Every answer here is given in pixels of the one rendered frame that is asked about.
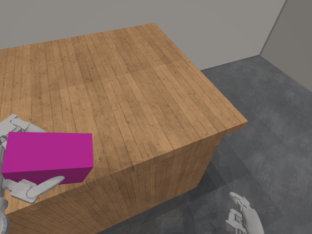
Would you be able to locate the sponge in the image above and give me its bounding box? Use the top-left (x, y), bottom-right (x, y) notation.
top-left (1, 132), bottom-right (94, 185)

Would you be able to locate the robot right hand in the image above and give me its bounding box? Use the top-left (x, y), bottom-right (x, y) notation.
top-left (226, 192), bottom-right (264, 234)

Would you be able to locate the table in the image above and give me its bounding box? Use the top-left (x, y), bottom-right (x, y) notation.
top-left (0, 23), bottom-right (248, 234)

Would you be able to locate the robot left forearm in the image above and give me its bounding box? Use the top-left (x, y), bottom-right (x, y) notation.
top-left (0, 197), bottom-right (10, 234)

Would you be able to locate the robot left hand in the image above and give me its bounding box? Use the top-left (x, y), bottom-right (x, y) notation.
top-left (0, 114), bottom-right (65, 204)

